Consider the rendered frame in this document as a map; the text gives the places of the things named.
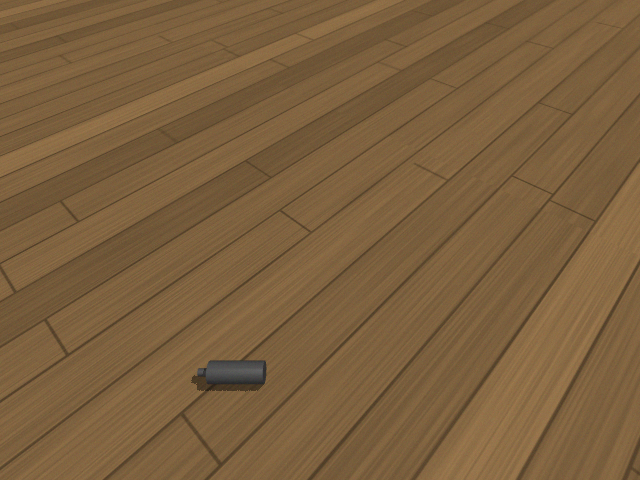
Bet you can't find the bottle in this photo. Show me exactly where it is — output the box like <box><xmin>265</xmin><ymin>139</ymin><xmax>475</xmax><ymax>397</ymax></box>
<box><xmin>197</xmin><ymin>361</ymin><xmax>266</xmax><ymax>384</ymax></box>

